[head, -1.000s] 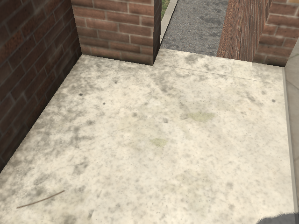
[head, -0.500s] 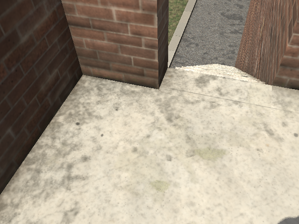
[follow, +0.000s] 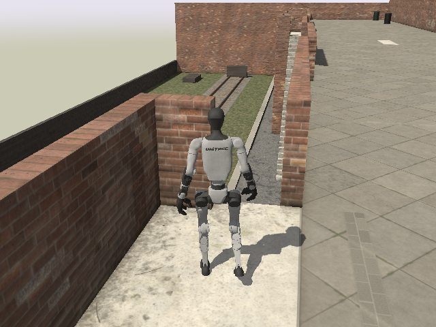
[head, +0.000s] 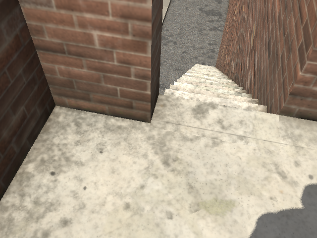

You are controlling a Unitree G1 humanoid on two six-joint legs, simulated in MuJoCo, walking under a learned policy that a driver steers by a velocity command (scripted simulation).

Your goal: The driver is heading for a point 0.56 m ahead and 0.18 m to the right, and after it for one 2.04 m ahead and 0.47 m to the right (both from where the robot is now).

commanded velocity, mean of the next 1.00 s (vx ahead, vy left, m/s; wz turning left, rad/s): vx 0.42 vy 0.00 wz -0.44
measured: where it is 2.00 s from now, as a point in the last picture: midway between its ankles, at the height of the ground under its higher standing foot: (207, 227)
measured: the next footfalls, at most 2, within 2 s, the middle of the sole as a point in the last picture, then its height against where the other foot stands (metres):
right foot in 0.44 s outside the picture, level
left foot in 0.90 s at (188, 193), level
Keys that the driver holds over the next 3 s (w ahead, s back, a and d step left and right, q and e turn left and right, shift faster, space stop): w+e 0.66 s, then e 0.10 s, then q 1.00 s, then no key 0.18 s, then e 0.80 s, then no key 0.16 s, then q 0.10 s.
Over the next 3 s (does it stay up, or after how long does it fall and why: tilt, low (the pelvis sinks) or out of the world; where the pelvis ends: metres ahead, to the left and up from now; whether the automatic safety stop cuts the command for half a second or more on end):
stays up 0.48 -0.23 0.01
